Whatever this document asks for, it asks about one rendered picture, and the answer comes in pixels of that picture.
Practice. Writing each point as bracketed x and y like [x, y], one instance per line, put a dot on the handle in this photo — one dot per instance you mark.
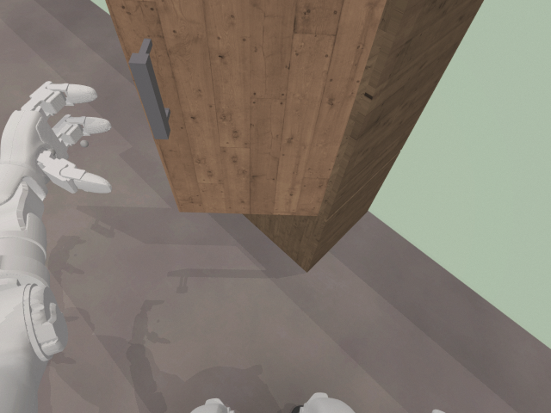
[146, 82]

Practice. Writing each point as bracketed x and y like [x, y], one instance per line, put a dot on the robot left hand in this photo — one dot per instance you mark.
[27, 137]

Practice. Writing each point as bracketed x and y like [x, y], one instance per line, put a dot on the left robot upper arm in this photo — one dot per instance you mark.
[32, 330]

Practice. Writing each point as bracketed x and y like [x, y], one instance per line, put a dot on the robot left forearm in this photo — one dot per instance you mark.
[22, 233]

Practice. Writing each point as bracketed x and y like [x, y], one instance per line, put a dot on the cupboard door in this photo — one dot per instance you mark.
[259, 91]

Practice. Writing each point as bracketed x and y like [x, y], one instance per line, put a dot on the robot left shin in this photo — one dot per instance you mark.
[214, 401]

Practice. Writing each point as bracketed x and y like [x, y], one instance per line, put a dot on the robot shin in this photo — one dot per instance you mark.
[214, 401]
[317, 395]

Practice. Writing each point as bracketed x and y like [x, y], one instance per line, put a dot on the robot right shin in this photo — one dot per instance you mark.
[317, 395]

